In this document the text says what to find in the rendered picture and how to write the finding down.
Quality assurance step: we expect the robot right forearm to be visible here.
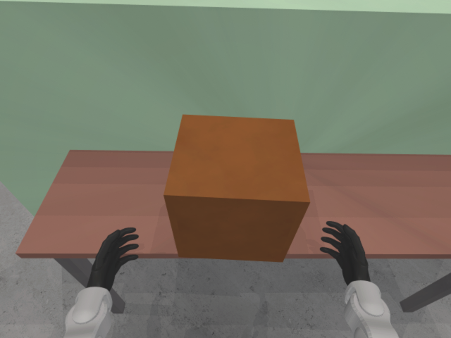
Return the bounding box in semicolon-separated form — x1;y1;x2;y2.
344;280;399;338

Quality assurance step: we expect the carton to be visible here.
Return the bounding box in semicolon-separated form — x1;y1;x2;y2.
163;115;310;262

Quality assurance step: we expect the robot left forearm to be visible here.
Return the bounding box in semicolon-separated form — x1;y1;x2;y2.
63;287;113;338

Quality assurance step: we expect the robot right hand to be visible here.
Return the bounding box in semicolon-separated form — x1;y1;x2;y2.
320;221;370;286

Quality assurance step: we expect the robot left hand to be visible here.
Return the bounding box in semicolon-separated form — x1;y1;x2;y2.
87;227;139;291

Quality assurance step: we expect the table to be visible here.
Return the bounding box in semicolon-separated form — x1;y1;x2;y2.
16;150;451;313

